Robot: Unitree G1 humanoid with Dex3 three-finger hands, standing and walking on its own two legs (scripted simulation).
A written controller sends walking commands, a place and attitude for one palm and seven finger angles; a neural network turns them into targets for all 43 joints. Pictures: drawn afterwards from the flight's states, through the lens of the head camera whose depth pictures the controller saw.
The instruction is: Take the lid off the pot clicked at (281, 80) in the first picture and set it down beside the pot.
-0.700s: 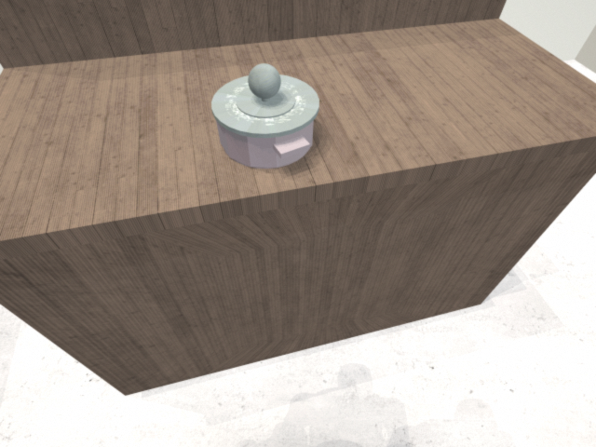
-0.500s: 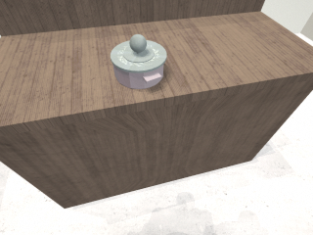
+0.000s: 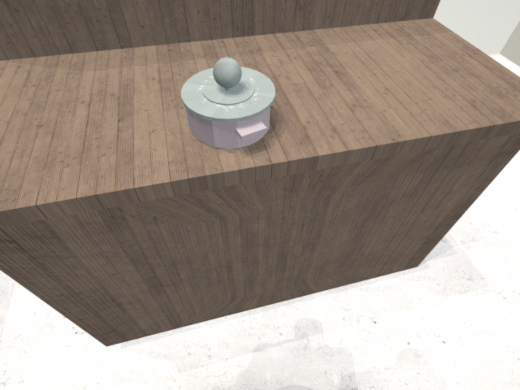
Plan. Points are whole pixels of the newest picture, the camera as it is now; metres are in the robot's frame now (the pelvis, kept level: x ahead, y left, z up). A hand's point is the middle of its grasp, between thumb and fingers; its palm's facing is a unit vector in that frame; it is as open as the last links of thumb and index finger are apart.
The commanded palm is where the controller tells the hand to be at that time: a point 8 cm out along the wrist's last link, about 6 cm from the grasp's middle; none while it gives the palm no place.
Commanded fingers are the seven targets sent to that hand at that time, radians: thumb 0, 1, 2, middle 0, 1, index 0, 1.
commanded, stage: turn to face it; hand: left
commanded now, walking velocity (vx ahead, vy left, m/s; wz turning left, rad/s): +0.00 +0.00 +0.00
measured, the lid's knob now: (227, 72) +0.61 +0.10 +0.17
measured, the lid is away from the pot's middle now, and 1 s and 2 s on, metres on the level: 0.00 0.00 0.00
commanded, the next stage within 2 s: take the last steps up to it in 0.72 s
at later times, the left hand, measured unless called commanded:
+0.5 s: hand out of the picture +0.04 +0.22 -0.18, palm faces +0.14 -0.96 -0.24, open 7.3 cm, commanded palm none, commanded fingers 0.00 0.90 0.90 -0.20 -0.30 -0.20 -0.30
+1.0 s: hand out of the picture -0.03 +0.14 -0.17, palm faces +0.31 -0.92 -0.23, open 7.3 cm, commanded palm none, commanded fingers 0.00 0.90 0.90 -0.20 -0.30 -0.20 -0.30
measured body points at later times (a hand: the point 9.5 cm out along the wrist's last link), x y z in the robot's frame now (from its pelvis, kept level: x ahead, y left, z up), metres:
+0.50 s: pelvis -0.01 +0.01 -0.01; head +0.05 +0.03 +0.44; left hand +0.03 +0.27 -0.16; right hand +0.03 -0.23 -0.15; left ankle -0.01 +0.11 -0.74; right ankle -0.05 -0.12 -0.69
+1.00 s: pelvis +0.02 -0.04 +0.00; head +0.06 -0.04 +0.45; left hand -0.04 +0.19 -0.15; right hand +0.16 -0.27 -0.15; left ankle -0.02 +0.10 -0.70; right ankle -0.04 -0.14 -0.74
